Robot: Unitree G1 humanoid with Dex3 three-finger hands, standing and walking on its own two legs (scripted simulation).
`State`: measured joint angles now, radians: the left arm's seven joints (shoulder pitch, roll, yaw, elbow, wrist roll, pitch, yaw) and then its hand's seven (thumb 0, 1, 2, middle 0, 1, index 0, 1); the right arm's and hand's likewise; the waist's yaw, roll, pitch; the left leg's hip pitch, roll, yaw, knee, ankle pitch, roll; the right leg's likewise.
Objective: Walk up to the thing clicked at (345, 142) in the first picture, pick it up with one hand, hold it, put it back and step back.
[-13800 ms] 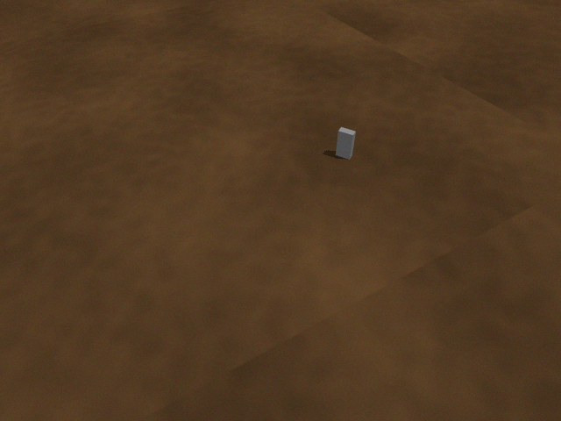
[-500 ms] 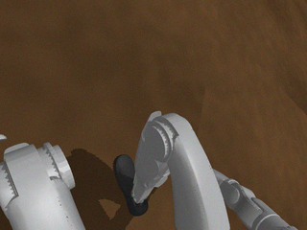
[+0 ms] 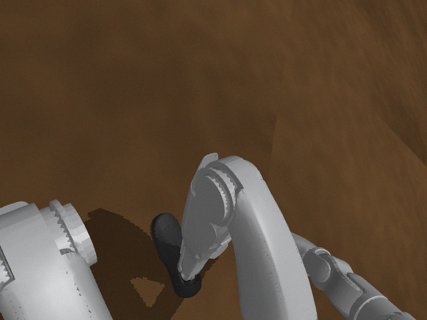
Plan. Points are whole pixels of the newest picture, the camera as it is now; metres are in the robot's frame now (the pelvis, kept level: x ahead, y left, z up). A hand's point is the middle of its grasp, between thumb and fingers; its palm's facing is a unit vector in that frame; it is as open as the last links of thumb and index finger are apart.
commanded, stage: close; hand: left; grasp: from the side
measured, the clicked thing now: out of the picture +0.45 +0.31 -0.20
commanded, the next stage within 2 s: settle in 0.84 s
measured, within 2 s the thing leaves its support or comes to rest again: leaves its support in 1.16 s
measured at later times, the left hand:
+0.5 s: hand out of the picture +0.42 +0.31 -0.18, palm faces +0.41 -0.91 +0.00, open 8.0 cm
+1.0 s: hand out of the picture +0.43 +0.31 -0.18, palm faces +0.41 -0.91 +0.00, open 8.4 cm
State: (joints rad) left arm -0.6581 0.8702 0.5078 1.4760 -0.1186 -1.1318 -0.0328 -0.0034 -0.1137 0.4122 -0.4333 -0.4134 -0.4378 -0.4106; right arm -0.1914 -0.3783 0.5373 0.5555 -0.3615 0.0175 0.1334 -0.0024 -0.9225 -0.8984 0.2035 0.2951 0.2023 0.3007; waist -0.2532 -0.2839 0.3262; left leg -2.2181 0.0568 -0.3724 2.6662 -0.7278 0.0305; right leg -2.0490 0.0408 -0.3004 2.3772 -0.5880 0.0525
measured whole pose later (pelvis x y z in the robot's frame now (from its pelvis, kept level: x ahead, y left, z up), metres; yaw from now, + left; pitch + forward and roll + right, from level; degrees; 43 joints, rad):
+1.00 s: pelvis +0.00 +0.00 +0.00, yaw +0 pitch +12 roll -19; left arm -0.68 0.89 0.52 1.46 -0.10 -1.08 -0.04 -0.01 -0.25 0.90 -0.91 -1.12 -0.92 -1.14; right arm -0.19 -0.38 0.54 0.55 -0.36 0.03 0.12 0.00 -0.91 -0.89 0.20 0.29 0.20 0.30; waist -0.25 -0.29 0.33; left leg -2.22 0.06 -0.37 2.66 -0.73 0.03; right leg -2.05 0.04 -0.30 2.37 -0.59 0.05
